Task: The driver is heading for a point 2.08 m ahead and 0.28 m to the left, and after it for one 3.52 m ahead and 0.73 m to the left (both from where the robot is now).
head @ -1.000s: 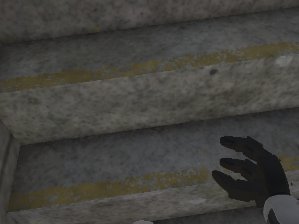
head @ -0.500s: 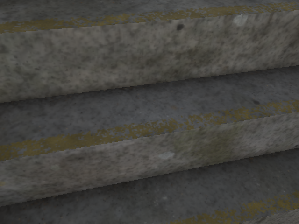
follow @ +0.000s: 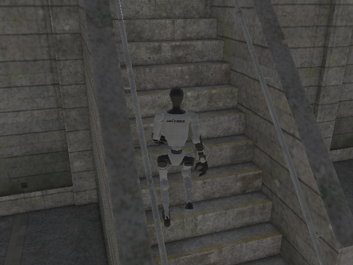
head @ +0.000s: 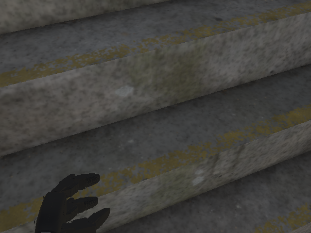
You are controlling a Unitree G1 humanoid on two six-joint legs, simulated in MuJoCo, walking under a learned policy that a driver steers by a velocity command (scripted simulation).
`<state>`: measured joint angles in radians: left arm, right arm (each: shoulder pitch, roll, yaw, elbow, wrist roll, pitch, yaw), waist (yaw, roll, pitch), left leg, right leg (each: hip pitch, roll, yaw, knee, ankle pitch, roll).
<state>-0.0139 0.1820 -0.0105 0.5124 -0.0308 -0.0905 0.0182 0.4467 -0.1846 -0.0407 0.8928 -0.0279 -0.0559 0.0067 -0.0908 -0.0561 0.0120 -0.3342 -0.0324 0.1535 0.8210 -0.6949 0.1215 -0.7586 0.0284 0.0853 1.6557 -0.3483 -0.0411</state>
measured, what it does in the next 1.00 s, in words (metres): goes down: right foot, then left foot 0.24 m lower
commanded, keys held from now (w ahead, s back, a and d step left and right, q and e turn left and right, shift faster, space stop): w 0.02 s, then no key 0.32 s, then w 0.66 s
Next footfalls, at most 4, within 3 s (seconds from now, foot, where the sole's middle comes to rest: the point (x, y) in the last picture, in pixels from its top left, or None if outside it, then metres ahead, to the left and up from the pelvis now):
0.22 right None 0.12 -0.18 -0.72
0.60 left None -0.15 0.00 -0.96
0.74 right None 0.03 -0.18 -0.73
1.34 left None -0.14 -0.03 -0.94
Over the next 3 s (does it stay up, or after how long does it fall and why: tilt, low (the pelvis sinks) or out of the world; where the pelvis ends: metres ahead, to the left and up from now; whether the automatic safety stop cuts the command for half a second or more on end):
stays up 0.01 -0.36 -0.14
